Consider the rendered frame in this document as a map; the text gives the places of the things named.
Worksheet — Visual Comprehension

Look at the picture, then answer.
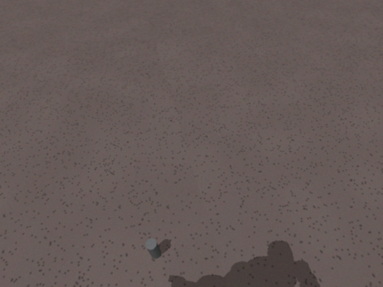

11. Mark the can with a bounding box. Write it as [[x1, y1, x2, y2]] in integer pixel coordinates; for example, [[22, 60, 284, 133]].
[[145, 238, 161, 259]]

